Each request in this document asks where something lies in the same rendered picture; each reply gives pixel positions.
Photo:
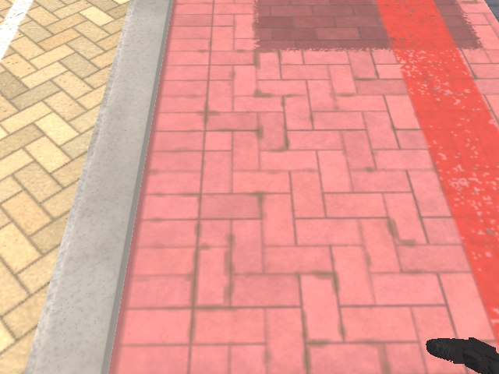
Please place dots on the right robot hand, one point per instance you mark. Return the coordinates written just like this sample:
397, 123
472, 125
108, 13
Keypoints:
475, 354

